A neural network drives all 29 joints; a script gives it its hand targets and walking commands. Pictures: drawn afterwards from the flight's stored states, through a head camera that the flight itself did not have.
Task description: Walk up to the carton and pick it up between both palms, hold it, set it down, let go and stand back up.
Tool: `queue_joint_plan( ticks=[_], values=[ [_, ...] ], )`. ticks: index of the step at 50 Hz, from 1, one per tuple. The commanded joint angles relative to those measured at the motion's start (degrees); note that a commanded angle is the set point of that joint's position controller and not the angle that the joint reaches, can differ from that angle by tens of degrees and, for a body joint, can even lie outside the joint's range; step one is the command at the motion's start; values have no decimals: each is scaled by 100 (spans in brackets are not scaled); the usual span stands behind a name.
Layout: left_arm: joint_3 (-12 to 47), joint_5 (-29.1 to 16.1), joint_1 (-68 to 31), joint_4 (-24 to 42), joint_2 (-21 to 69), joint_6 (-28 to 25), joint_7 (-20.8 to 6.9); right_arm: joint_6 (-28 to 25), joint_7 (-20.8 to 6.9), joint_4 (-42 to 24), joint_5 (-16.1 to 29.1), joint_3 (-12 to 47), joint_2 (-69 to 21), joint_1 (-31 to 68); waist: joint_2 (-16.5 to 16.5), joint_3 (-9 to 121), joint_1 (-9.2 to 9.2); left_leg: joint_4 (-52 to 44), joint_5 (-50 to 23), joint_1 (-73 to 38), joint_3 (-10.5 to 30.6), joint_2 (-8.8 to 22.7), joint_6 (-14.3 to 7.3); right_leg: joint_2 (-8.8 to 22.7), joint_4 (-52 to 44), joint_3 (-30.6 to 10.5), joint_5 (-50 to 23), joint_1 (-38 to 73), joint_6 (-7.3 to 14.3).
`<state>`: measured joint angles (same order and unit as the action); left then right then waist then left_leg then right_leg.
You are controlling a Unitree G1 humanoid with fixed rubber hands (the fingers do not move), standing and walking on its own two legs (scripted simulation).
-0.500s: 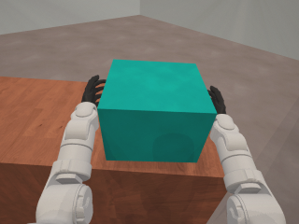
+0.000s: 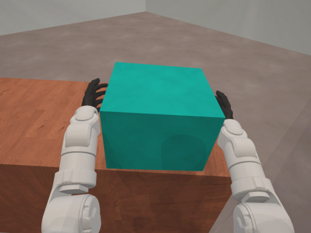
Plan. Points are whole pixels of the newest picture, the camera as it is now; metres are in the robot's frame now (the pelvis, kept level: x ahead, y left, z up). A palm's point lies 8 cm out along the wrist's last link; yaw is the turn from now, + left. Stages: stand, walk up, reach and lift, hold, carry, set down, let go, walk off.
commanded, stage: reach and lift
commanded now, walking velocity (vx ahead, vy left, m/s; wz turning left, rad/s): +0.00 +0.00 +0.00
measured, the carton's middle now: (157, 114) +0.41 -0.01 +0.14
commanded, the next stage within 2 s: hold in 0.62 s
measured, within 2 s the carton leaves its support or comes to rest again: neither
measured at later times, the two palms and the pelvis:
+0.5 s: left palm (86, 106) +0.39 +0.17 +0.19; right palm (221, 113) +0.37 -0.18 +0.17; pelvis +0.02 +0.00 +0.00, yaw +1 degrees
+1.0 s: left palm (78, 102) +0.37 +0.18 +0.21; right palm (219, 107) +0.37 -0.17 +0.19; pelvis +0.02 +0.01 +0.00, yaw +1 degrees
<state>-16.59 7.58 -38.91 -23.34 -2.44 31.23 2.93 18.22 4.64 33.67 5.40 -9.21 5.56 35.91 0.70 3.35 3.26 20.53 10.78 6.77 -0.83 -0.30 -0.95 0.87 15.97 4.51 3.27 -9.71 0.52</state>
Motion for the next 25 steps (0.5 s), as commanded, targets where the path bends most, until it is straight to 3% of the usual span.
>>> queue_joint_plan(
  ticks=[1, 2, 4, 8, 10, 13, 15, 16, 17, 19, 20, 23, 25],
  values=[
    [2626, -885, -4433, 1063, 3515, -317, -1039, -558, -725, -2197, 498, 2340, -3707, 5818, 136, 2898, -48, -602, -95, 702, 133, -300, -34, -185, -11, -362, -63, 2121, -127],
    [2627, -884, -4199, 949, 3550, -305, -1030, -555, -706, -2360, 571, 2478, -3674, 5855, 212, 2998, -127, -570, -392, 591, 165, -271, -25, -230, 33, -344, -357, 2184, -142],
    [2591, -741, -4016, 916, 3385, -270, -1054, -435, -650, -1879, 477, 2335, -3524, 5310, 58, 2707, 33, -575, -477, 452, 141, -286, 58, -222, -8, -354, -473, 2205, -143],
    [2677, -794, -4167, 1095, 3527, -246, -1091, -445, -638, -2142, 620, 2382, -3429, 5547, -142, 2604, 120, -495, -665, 432, 186, -250, 150, -289, -16, -270, -413, 2034, -125],
    [2750, -870, -4165, 1231, 3470, -246, -1094, -418, -604, -2190, 634, 2411, -3467, 5374, -34, 2702, 245, -378, -979, 307, 201, -267, 188, -308, 2, -298, -839, 2116, -131],
    [3113, -974, -4158, 1982, 3506, -249, -1033, -372, -544, -2572, 865, 2605, -3399, 5148, -345, 3188, 322, -188, -1764, 2, 313, -271, 385, -365, 118, -288, -1430, 2342, -145],
    [3084, -957, -4047, 1999, 3503, -168, -1011, -286, -561, -2499, 952, 2602, -3246, 5020, -357, 2797, 353, -209, -1786, -55, 347, -238, 462, -380, 60, -243, -1233, 2076, -114],
    [3173, -973, -3946, 2054, 3517, -120, -997, -294, -543, -2773, 978, 2646, -3256, 5078, -267, 2865, 348, -133, -1931, -203, 364, -254, 447, -421, 93, -214, -1381, 2036, -143],
    [3075, -899, -3814, 1890, 3488, -62, -1014, -231, -524, -2615, 952, 2580, -3127, 4966, -323, 2514, 354, -198, -1723, -79, 313, -270, 425, -416, 16, -196, -1155, 1985, -106],
    [3007, -888, -3834, 1986, 3381, -27, -1055, -215, -536, -2866, 1006, 2708, -3223, 5164, -161, 2602, 220, -254, -1567, 58, 306, -242, 326, -396, 64, -198, -1079, 2129, -123],
    [3240, -979, -3883, 2370, 3458, -37, -1019, -242, -540, -3192, 1115, 2859, -3283, 5167, -315, 3029, 231, -156, -1952, 0, 351, -228, 372, -401, 155, -238, -1445, 2346, -118],
    [3359, -988, -3466, 2683, 3447, 74, -928, -155, -480, -3601, 1335, 3125, -3204, 4958, -415, 3101, 243, 90, -2733, -258, 396, -236, 484, -429, 248, -283, -2185, 2392, -104],
    [3175, -890, -3650, 2615, 3277, 159, -933, -32, -498, -3337, 1320, 2955, -3074, 4979, -394, 2608, 159, -83, -2217, -84, 342, -256, 464, -414, 174, -251, -1620, 2231, -92]
  ],
)
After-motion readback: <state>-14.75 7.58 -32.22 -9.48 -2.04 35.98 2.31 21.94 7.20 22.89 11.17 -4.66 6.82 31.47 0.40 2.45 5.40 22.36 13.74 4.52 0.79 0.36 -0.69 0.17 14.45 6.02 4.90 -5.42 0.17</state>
